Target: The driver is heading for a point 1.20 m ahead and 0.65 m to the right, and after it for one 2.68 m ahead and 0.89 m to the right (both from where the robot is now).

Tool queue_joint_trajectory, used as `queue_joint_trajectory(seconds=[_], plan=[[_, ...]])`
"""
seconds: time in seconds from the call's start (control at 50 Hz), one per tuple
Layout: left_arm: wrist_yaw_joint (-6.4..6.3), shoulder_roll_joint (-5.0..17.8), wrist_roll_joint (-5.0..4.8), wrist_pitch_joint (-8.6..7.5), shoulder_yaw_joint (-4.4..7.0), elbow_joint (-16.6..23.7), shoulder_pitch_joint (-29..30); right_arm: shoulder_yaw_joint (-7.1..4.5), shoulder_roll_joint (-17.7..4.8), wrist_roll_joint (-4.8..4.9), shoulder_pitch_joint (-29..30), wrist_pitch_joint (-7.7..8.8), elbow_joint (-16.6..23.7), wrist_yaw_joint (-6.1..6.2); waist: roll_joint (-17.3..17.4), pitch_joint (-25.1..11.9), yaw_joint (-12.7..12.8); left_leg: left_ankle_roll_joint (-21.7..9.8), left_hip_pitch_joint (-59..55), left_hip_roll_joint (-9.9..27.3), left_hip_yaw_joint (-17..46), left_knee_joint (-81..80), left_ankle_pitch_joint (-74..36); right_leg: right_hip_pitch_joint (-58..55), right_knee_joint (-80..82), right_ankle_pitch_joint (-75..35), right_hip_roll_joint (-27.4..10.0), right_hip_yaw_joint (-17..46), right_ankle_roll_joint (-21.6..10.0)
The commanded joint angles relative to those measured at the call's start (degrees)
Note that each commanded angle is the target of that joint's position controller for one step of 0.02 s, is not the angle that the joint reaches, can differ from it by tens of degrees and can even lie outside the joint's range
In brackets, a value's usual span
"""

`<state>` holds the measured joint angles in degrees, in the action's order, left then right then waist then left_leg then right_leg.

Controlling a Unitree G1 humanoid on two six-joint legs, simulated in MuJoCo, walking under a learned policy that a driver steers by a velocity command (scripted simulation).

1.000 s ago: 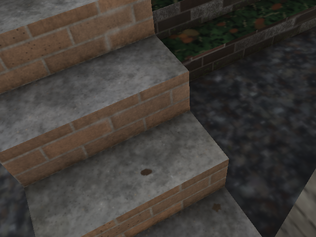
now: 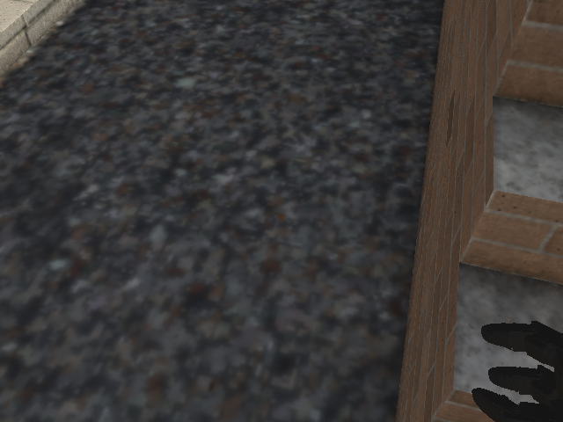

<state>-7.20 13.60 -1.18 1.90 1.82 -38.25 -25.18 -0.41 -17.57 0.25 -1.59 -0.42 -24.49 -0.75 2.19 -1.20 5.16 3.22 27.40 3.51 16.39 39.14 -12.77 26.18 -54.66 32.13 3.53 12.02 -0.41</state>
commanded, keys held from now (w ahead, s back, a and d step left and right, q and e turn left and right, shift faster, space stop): w+e+shift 0.94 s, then w+shift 0.06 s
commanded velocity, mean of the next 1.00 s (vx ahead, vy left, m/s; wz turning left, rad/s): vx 0.00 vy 0.00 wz -0.85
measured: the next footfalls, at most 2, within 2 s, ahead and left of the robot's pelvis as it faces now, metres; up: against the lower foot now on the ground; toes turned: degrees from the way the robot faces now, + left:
left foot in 0.08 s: +0.07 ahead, +0.22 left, -0.20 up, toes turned -6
right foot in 0.70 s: -0.12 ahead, +0.06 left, -0.20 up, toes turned -42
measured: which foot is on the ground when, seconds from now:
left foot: up 0.00-0.06, down 0.08-0.70, up 0.72-1.00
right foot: down 0.00-0.06, up 0.08-0.68, down 0.70-1.00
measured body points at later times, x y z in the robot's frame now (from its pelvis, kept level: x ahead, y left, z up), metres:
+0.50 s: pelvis -0.03 +0.17 -0.13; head -0.01 +0.17 +0.32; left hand +0.26 +0.36 -0.20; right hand -0.02 -0.15 -0.22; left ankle +0.03 +0.22 -0.87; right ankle -0.09 +0.03 -0.80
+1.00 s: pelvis -0.08 +0.19 -0.14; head -0.07 +0.14 +0.31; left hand +0.25 +0.24 -0.21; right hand -0.15 -0.14 -0.23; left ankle +0.05 +0.24 -0.84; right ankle -0.15 +0.08 -0.87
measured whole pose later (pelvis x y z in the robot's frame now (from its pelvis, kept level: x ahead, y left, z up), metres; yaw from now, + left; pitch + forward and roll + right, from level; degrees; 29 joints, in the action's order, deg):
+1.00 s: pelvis -0.08 +0.19 -0.14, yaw -53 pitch +3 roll +2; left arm -3.0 17.1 -1.0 1.4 5.3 -33.9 -10.6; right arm -3.9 -15.4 -0.2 -2.5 0.6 -37.2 1.4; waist 0.8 1.9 0.4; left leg 2.8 27.5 -4.2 4.1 44.2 18.2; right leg 21.6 -32.4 13.6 2.6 10.8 0.4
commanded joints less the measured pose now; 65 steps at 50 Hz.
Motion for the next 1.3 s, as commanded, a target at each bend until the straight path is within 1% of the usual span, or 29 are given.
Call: queue_joint_trajectory(seconds=[0.02, 0.06, 0.08, 0.1, 0.12, 0.16, 0.2, 0.22, 0.24, 0.28, 0.34, 0.54, 0.66, 0.68, 0.7, 0.72, 0.74, 0.78, 0.8, 0.86, 0.92, 1.04, 1.06, 1.08, 1.1, 1.14, 1.22, 1.26, 1.3], plan=[[-1.56, 5.8, 0.17, 0.53, 3.07, 3.5, 2.6, -0.82, 0.1, 0.76, -6.0, -0.48, -4.3, -1.13, -6.4, -2.0, -1.7, -2.0, -11.2, -0.3, -7.8, -27.4, -15.6, -0.8, -2.9, -6.9, -0.2, 9.8, -5.2], [-0.77, 3.7, 0.85, 0.96, 2.75, 0.5, -4.0, -1.34, 1.3, -0.50, -9.4, -0.15, -8.4, -0.69, -2.4, -1.4, -0.6, -1.1, -25.1, 2.8, -10.4, -36.6, -31.1, 8.2, -19.7, -1.5, 4.8, 1.8, 0.4], [0.41, 2.4, 1.91, 0.31, 2.14, -0.1, -4.2, -2.16, -0.6, -0.43, -18.5, 0.26, -12.0, -0.47, 0.1, -4.4, -6.3, -2.0, -40.7, 8.5, -7.8, -27.2, -42.8, 23.9, -37.5, 14.3, 6.1, -2.7, 4.1], [2.81, -1.0, 1.84, -0.98, 1.46, 0.1, -7.9, -3.08, -6.1, -0.63, -20.2, 1.53, -14.5, -0.87, 7.6, -9.3, -4.0, -0.7, -48.2, 14.4, -8.6, -5.5, -74.1, 32.9, -55.5, 21.6, 4.9, -4.3, 5.5], [4.61, -0.7, -0.52, -2.80, 0.88, -1.3, -14.1, -4.11, -10.2, -1.76, -19.6, 1.77, -15.8, -0.77, 12.9, -15.8, -1.7, -4.0, -49.3, 18.8, -4.7, -0.9, -87.0, 32.9, -66.3, 15.6, 0.0, -3.8, 7.1], [4.15, 3.9, -0.76, -3.84, 2.02, 0.5, -5.1, -3.57, -8.2, -3.79, -12.4, 1.14, -15.0, 0.28, 1.3, -14.1, -1.7, -10.8, -40.2, 20.0, -5.8, -5.4, -47.8, 37.1, -66.5, 1.9, -1.9, -2.2, 7.4], [2.72, 4.2, -1.21, -0.59, 1.49, 5.4, 1.9, -3.20, -9.4, -2.51, -0.6, 0.15, -13.0, 3.32, 7.9, -8.8, 2.1, -17.0, -23.5, 23.5, -3.0, -17.8, -13.9, 28.3, -47.0, -13.6, -9.2, -2.3, 9.6], [2.01, 9.5, -0.59, 0.94, 3.59, 3.7, 2.6, -2.09, -3.9, -1.78, 0.3, 0.16, -12.3, 4.40, 3.1, -6.5, 0.1, -15.8, -18.4, 17.3, -7.7, -21.0, 5.1, 22.0, -37.7, -20.9, -8.4, -4.8, 10.4], [1.95, 10.3, 0.32, 1.72, 4.47, 4.4, 5.8, -1.56, -2.0, -1.61, -1.4, 0.30, -13.1, 5.10, 5.1, -4.6, -2.1, -15.1, -17.3, 15.6, -9.1, -22.1, 11.4, 19.7, -32.5, -23.4, -7.5, -6.9, 10.7], [2.34, 6.9, 1.07, 2.22, 4.01, 6.6, 8.9, -2.11, -2.6, -0.33, -5.8, 0.22, -14.7, 5.70, 9.2, -2.3, -4.8, -14.9, -21.1, 15.6, -9.0, -23.8, 14.8, 20.1, -21.4, -21.1, -8.3, -7.4, 10.2], [3.91, 4.6, 0.47, 2.49, 3.26, 8.0, 10.6, -3.51, -4.6, -0.68, -10.6, -0.35, -16.0, 5.87, 8.6, -1.1, -6.9, -15.8, -24.2, 17.3, -8.9, -25.9, 19.0, 17.8, -11.4, -14.6, -9.4, -8.6, 7.7], [6.60, 5.2, 0.03, 2.98, 3.83, 9.3, 16.9, -6.28, -9.3, -2.01, -3.9, 0.14, -12.8, 3.83, 2.0, -0.9, -7.5, -16.2, -20.7, 17.0, -23.6, -26.3, 20.4, 4.8, 3.9, -8.8, -10.8, -16.3, 4.2], [7.44, 8.4, -0.67, 3.91, 5.08, 7.1, 13.0, -7.07, -9.9, -0.18, -2.7, -0.88, -14.4, 1.86, 2.4, -6.6, -3.5, -11.6, -20.6, 17.6, -30.7, -19.0, 21.6, -11.4, 22.0, -12.4, -6.8, -21.3, -2.0], [6.57, 10.2, -0.16, 3.98, 5.68, 5.6, 8.7, -6.72, -8.1, 0.51, -3.6, -1.35, -15.3, 1.36, 0.7, -5.4, -1.9, -8.0, -16.7, 15.5, -33.1, -13.7, 22.1, -16.1, 27.7, -15.2, -6.1, -19.1, -4.6], [5.65, 14.7, -0.07, 3.56, 7.19, 4.1, 3.5, -6.36, -6.1, 0.17, -4.7, -1.33, -15.9, 0.91, -7.9, -3.6, -1.0, -3.3, -5.5, 11.0, -35.9, -0.8, 32.7, -24.0, 32.0, -31.4, -11.6, -8.2, -8.8], [4.85, 21.8, 1.01, 2.77, 8.58, 5.2, 3.8, -5.84, -4.7, -1.77, -0.2, -0.80, -11.2, 1.78, -20.2, 1.3, -2.2, 3.3, 16.5, 1.8, -32.8, 15.2, 51.6, -26.1, 33.3, -39.2, -23.3, 17.5, -19.1], [5.35, 20.9, 2.98, 0.32, 8.32, 6.9, 8.3, -6.13, -6.2, -2.28, 4.0, -0.26, -9.3, 2.61, -13.8, -4.3, -1.4, 4.0, 16.4, 1.1, -19.1, 27.4, 49.9, -21.0, 36.0, -32.7, -25.3, 20.1, -22.8], [4.83, 18.8, 1.85, -1.85, 7.69, 8.0, 17.9, -6.52, -6.4, -1.10, 2.4, -0.19, -9.5, 3.07, -10.7, -1.2, -6.6, 2.1, 17.4, -0.4, -14.3, 29.4, 36.3, -16.6, 37.9, -25.9, -19.3, 9.6, -15.3], [4.54, 16.4, 0.95, -1.82, 6.91, 8.5, 20.6, -6.81, -7.3, -2.17, 1.0, 0.21, -10.0, 3.46, -8.3, -1.4, -7.6, 1.7, 16.4, -1.2, -13.9, 29.0, 32.1, -14.9, 36.0, -29.3, -17.7, 7.8, -12.9], [3.88, 11.9, 0.19, -1.61, 5.47, 9.2, 19.8, -5.58, -3.3, -2.24, -0.4, 1.38, -9.5, 2.80, -7.0, -6.0, -8.3, 0.8, 9.2, -4.7, -13.7, 23.8, 27.5, -12.9, 31.8, -38.9, -14.5, 5.7, -11.1], [3.54, 13.1, 0.09, -1.67, 6.14, 9.1, 17.3, -4.19, -0.5, -0.92, 2.4, 1.82, -8.0, 2.71, -9.7, -6.6, -6.2, 0.4, 4.4, -8.1, -13.1, 10.4, 29.5, -13.7, 30.4, -36.1, -12.8, 9.0, -10.1], [4.46, 10.8, -0.23, -1.45, 5.09, 9.0, 17.8, -5.38, -2.7, 0.39, -5.1, 2.12, -9.6, 1.40, -15.6, -6.2, -6.6, -2.9, -12.0, -7.5, -14.6, -12.9, 25.3, -10.3, 27.1, -27.9, -10.8, 14.6, -7.5], [4.45, 8.6, 0.21, -1.42, 4.41, 8.6, 16.0, -5.86, -3.6, -0.19, -6.6, 2.22, -9.7, 1.40, -11.8, -6.3, -6.4, -4.7, -18.7, -3.0, -11.0, -16.7, 22.9, -5.5, 22.6, -19.4, -7.9, 12.7, -5.3], [4.73, 4.1, 1.68, -1.37, 3.10, 8.5, 13.1, -6.21, -6.9, -1.71, -7.6, 2.04, -8.7, 1.65, 4.1, -7.5, -4.4, -9.6, -25.4, 11.0, 3.4, -19.8, 14.0, 3.6, 5.9, -0.6, -0.4, 3.1, -1.3], [4.22, 9.8, 0.93, -2.18, 4.88, 11.1, 15.9, -6.70, -9.0, -3.48, -7.5, 2.47, -9.1, 0.92, 14.8, -3.5, -4.1, -20.8, -18.1, 19.9, 18.1, -23.7, 9.0, 12.7, -7.3, 7.8, 2.8, -0.6, 2.2], [4.10, 15.1, 1.15, -1.83, 6.58, 8.4, 16.5, -5.35, -3.9, -2.21, -1.6, 2.95, -7.4, 1.43, 4.4, -1.3, -2.8, -19.3, -13.7, 15.1, 8.2, -23.3, 15.3, 11.0, -20.0, -1.4, -0.3, 0.9, 4.3], [4.55, 2.6, 2.49, -1.45, 2.09, 6.6, 16.6, -1.90, 3.1, -0.74, -0.7, 2.78, -9.0, 2.19, 1.7, -2.2, -2.1, -13.7, -10.6, 4.1, -4.6, -23.3, 19.2, 0.3, -4.1, -10.8, -3.0, -3.4, 6.3], [4.32, 2.0, 2.63, -1.93, 1.40, 7.6, 22.0, -3.79, -2.4, -0.31, -2.9, 1.79, -8.8, 2.12, 6.3, -1.4, -5.4, -14.0, -12.8, 2.5, -4.1, -22.4, 15.7, -3.7, 9.2, -6.7, -2.3, -9.3, 6.5], [3.73, 5.7, 1.34, -1.99, 2.66, 7.2, 21.9, -5.75, -7.6, -0.14, -7.7, 1.28, -9.1, 1.81, 9.3, -2.2, -7.4, -15.8, -17.8, 4.3, 1.4, -20.8, 15.3, -4.0, 15.0, -4.1, 0.0, -9.5, 6.3]])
